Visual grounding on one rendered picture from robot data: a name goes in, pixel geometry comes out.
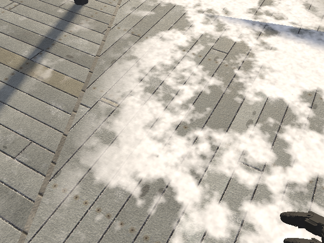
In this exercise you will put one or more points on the robot right hand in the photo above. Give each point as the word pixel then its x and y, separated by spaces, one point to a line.
pixel 311 221

